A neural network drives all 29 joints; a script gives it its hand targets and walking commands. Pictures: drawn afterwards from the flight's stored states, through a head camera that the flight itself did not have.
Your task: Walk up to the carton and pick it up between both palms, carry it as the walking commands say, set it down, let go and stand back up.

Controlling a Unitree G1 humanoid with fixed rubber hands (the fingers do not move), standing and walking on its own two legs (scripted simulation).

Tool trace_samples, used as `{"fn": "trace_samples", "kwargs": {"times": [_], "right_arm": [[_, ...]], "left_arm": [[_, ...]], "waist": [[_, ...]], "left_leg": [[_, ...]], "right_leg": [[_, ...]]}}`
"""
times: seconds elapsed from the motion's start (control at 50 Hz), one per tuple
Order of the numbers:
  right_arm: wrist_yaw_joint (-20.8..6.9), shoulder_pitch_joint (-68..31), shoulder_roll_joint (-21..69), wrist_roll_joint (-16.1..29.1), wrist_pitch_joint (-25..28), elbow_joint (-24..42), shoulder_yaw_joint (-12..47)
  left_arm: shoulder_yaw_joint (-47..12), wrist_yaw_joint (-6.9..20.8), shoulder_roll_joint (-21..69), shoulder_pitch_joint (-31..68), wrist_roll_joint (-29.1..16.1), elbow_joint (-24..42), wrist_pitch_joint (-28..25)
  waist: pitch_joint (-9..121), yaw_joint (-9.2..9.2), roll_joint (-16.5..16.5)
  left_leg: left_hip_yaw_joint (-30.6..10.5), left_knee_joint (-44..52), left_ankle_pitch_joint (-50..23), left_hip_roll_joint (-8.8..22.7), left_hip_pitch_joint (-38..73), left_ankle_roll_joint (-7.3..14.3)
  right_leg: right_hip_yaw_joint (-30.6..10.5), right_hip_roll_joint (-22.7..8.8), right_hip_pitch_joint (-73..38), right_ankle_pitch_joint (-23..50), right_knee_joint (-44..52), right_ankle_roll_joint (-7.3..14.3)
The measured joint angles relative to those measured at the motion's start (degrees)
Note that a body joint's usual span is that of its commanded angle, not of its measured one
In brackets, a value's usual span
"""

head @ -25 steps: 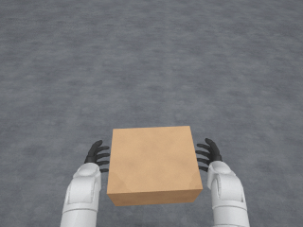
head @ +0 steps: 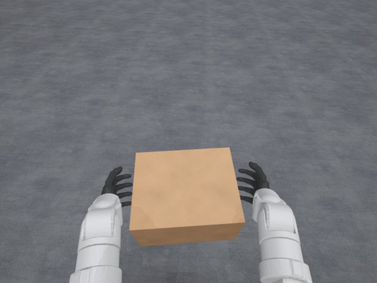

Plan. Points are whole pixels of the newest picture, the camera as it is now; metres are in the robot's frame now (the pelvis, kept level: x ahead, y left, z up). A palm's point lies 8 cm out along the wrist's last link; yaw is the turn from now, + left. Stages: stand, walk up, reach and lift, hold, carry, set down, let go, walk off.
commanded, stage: hold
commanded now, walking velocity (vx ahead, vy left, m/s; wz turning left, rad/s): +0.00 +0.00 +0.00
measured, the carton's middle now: (185, 196) +0.35 +0.00 -0.05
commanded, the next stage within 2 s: set down in 0.34 s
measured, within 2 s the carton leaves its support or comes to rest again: neither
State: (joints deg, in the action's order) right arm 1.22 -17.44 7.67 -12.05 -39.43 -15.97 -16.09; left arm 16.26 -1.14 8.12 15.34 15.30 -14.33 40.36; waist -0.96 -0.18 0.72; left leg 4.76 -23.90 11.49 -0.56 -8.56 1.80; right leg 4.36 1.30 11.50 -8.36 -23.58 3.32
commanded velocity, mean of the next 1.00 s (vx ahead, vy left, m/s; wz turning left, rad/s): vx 0.00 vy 0.00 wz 0.00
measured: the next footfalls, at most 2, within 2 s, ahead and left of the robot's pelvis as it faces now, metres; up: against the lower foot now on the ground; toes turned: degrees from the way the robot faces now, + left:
none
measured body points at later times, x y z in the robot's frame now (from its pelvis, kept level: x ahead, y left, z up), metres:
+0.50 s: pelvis +0.02 +0.00 +0.00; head -0.01 +0.00 +0.45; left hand +0.31 +0.17 +0.03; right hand +0.32 -0.16 +0.03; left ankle +0.02 +0.10 -0.74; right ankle +0.06 -0.08 -0.74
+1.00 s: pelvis +0.01 +0.00 -0.01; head +0.06 +0.00 +0.43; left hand +0.32 +0.17 -0.05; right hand +0.33 -0.17 -0.05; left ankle +0.02 +0.10 -0.74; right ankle +0.06 -0.08 -0.74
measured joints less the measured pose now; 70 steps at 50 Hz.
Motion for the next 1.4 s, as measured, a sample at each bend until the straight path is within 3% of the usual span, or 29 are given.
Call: {"fn": "trace_samples", "kwargs": {"times": [0.46, 0.6, 0.78, 0.98, 1.12, 1.26, 1.4], "right_arm": [[-1.28, 1.85, 0.00, 0.00, 2.23, -0.13, -0.95], [-1.54, 1.99, 0.00, -0.01, 4.03, -4.20, -1.66], [-1.71, -0.65, -0.01, -0.06, 9.78, -8.73, -4.90], [-2.31, -3.70, 0.00, -0.62, 14.47, -11.96, -7.41], [-2.25, -4.17, -0.01, -0.76, 20.79, -12.62, -7.41], [-0.40, -8.54, -0.01, -0.77, 25.51, -12.96, -7.92], [0.51, -13.43, -0.02, -0.77, 26.11, -13.93, -8.92]], "left_arm": [[-0.05, 1.18, 0.47, -0.86, 0.20, 0.30, -1.38], [1.63, 1.52, 0.48, -0.62, 1.52, -4.01, -3.37], [4.62, 2.45, 0.93, 2.15, 2.49, -9.43, -9.62], [8.12, 3.22, 1.45, 5.44, 4.03, -12.81, -14.40], [8.12, 3.05, 1.89, 4.99, 4.04, -13.16, -20.94], [8.28, 1.28, 1.73, 8.91, 4.04, -13.23, -25.18], [10.13, 1.19, 0.90, 13.39, 4.04, -14.00, -25.78]], "waist": [[2.52, -0.46, -0.05], [0.93, -0.62, -0.05], [-3.44, -0.63, -0.05], [-6.08, -0.54, -0.05], [-6.18, -0.47, -0.06], [-5.50, -0.43, -0.05], [-4.12, -0.40, -0.06]], "left_leg": [[-0.29, 3.08, -0.57, -0.32, 0.85, 0.00], [-0.30, 2.04, -0.14, -0.27, 0.85, 0.00], [-0.30, -4.26, 3.29, 0.07, -0.22, 0.00], [-0.29, -9.89, 5.53, 0.40, -6.95, 0.00], [-0.28, -14.21, 5.93, 0.63, -17.17, 0.00], [-0.28, -21.73, 7.24, 0.84, -29.90, 0.00], [-0.28, -29.22, 8.93, 1.19, -40.44, 0.00]], "right_leg": [[-0.10, 0.00, -0.43, -0.07, 2.03, 0.00], [-0.11, 0.00, -0.54, -0.34, 1.24, 0.00], [-0.13, 0.00, 0.49, -3.60, -4.84, 0.00], [-0.11, 0.00, 7.23, -5.70, -10.32, 0.06], [-0.18, 0.00, 17.34, -5.82, -14.25, 0.25], [-0.25, -0.18, 29.98, -6.90, -21.42, 0.62], [-0.26, -0.18, 40.50, -8.25, -28.51, 0.85]]}}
